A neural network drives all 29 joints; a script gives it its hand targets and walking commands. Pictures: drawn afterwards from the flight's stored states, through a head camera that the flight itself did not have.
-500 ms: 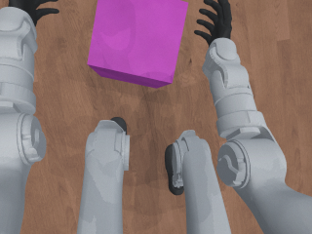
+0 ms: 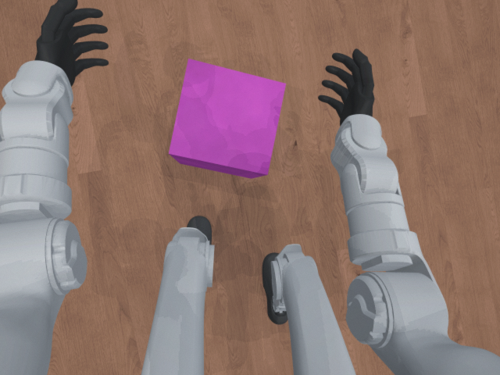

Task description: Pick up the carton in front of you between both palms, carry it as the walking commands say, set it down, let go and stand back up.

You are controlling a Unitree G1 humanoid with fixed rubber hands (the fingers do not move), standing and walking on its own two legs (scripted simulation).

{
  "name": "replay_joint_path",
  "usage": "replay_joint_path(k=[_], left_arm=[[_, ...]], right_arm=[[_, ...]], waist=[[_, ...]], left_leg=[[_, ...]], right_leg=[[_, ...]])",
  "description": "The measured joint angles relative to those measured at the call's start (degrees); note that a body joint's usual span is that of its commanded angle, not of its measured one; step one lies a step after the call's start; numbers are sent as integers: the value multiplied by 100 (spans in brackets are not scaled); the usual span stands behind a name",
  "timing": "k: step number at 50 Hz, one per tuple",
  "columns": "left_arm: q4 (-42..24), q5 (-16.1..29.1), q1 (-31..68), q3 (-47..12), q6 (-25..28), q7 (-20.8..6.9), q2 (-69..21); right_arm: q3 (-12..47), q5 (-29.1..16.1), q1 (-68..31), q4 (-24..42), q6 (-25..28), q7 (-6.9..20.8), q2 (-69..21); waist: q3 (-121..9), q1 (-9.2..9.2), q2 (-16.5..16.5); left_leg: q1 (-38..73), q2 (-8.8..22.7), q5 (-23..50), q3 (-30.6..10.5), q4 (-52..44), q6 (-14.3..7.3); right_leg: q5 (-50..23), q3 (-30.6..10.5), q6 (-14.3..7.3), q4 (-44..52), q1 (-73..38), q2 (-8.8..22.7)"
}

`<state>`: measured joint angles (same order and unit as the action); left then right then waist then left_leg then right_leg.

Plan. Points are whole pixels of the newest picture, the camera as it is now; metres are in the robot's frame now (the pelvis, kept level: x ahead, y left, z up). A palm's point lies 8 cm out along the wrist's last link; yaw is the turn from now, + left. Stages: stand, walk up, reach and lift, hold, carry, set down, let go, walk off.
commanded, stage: set down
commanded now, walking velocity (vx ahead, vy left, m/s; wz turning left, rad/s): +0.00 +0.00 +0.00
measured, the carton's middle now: (225, 129) +0.51 +0.07 -0.46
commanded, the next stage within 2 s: let go in 0.14 s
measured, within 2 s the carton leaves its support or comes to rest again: neither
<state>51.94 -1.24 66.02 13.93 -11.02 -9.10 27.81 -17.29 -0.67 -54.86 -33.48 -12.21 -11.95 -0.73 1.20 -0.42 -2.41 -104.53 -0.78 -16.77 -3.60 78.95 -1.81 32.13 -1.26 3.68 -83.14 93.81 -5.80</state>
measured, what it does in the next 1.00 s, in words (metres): rises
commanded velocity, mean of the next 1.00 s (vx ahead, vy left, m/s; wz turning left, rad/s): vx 0.00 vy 0.00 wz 0.00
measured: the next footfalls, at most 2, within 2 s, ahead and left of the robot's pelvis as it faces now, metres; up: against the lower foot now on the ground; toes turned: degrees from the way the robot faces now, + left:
none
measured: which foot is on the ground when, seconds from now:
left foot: down 0.00-1.00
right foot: down 0.00-1.00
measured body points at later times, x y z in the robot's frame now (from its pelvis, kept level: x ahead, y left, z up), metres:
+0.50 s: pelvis +0.04 +0.01 +0.12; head +0.29 +0.07 +0.49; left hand +0.40 +0.30 -0.01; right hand +0.42 -0.14 +0.00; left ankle +0.13 +0.10 -0.55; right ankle +0.05 -0.14 -0.55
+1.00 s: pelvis +0.11 -0.02 +0.19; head +0.17 -0.01 +0.63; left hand +0.28 +0.23 +0.10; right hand +0.31 -0.24 +0.11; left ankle +0.13 +0.10 -0.55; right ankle +0.05 -0.14 -0.55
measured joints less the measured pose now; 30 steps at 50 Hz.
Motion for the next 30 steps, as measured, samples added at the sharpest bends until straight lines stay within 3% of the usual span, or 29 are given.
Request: replay_joint_path(k=[9, 14, 22, 30], left_arm=[[151, -292, -249, 203, 137, -48, -184], [-23, -566, -675, 335, 220, 64, -405], [-1133, -503, -2656, 155, 383, 406, -910], [-1782, -116, -4385, -231, 636, 483, -1067]], right_arm=[[-114, 165, 354, -35, 113, 168, -76], [19, 337, 761, 12, 217, 326, -42], [560, 525, 2372, 291, 493, 770, 258], [925, 301, 3695, 299, 817, 1184, 610]], waist=[[-104, -75, 33], [-127, -59, 48], [-63, 16, 26], [-80, -41, -17]], left_leg=[[953, -34, 284, 20, -1086, -21], [1469, -66, 431, 53, -1633, -35], [2798, -147, 582, 99, -2606, -41], [4294, -159, 600, 120, -3382, -10]], right_leg=[[-368, -64, -8, 1117, -905, 91], [-536, -113, -12, 1655, -1393, 157], [-726, -182, -67, 2626, -2688, 298], [-842, -231, -141, 3493, -4187, 361]])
